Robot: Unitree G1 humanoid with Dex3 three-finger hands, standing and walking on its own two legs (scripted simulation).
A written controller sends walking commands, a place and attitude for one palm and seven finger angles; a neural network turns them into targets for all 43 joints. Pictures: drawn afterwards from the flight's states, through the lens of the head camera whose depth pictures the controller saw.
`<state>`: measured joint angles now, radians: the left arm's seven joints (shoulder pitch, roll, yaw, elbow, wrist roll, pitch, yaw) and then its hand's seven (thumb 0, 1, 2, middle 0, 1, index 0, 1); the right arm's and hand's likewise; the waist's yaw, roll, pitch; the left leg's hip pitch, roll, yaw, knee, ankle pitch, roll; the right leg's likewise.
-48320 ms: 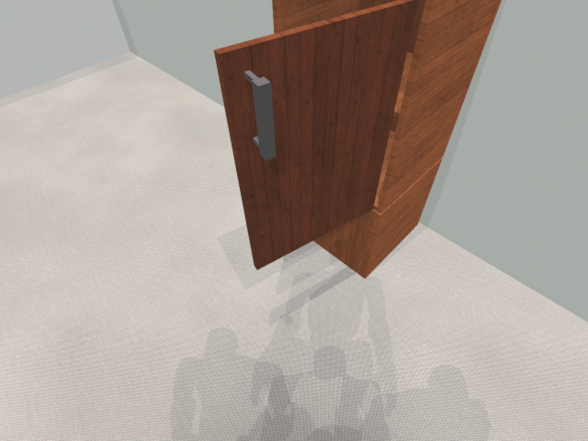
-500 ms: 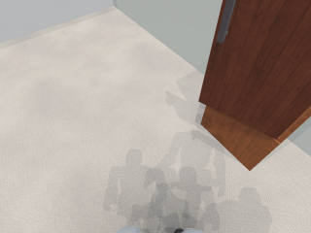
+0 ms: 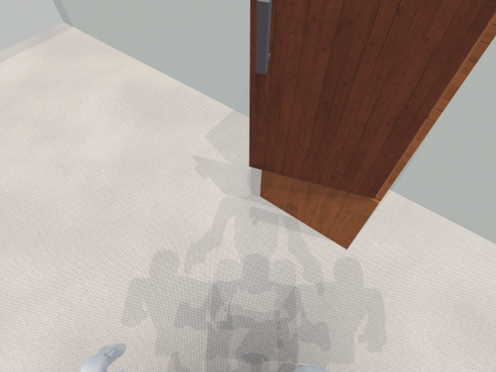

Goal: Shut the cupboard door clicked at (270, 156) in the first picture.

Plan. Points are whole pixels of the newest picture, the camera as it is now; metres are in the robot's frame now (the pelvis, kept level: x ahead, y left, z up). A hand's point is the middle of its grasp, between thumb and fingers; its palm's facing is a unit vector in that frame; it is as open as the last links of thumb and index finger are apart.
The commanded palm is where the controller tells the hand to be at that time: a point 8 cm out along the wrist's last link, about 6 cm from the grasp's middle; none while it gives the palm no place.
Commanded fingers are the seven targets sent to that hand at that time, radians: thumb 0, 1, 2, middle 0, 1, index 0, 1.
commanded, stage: turn to face it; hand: left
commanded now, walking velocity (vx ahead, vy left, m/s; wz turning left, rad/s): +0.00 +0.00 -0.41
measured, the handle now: (265, 33) +0.71 +0.01 +0.14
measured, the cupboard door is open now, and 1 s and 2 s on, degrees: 18 18 18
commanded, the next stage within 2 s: take the last steps up to it in 0.36 s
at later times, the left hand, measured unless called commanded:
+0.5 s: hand (149, 350) +0.16 +0.20 -0.17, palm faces -0.16 -0.97 -0.17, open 7.4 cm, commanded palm none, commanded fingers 0.00 0.90 0.90 -0.20 -0.30 -0.20 -0.30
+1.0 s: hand (161, 363) +0.15 +0.18 -0.19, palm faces -0.21 -0.97 -0.14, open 7.4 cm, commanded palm none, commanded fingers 0.00 0.90 0.90 -0.20 -0.30 -0.20 -0.30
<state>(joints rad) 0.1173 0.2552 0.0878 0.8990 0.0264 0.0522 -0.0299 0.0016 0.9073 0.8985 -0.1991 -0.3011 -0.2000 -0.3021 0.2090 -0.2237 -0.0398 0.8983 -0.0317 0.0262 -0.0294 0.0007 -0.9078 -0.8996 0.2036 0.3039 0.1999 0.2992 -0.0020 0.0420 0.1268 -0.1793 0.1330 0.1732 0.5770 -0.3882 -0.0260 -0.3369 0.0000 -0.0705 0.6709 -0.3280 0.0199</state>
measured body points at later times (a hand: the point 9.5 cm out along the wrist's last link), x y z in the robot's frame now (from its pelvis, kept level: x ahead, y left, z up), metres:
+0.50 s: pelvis +0.04 +0.03 +0.01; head +0.09 +0.04 +0.45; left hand +0.17 +0.25 -0.15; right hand +0.04 -0.21 -0.13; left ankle +0.07 +0.13 -0.73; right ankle -0.02 -0.10 -0.68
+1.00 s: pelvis +0.13 +0.01 -0.01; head +0.15 +0.02 +0.44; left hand +0.16 +0.23 -0.18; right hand +0.10 -0.23 -0.15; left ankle +0.19 +0.09 -0.73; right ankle +0.01 -0.08 -0.71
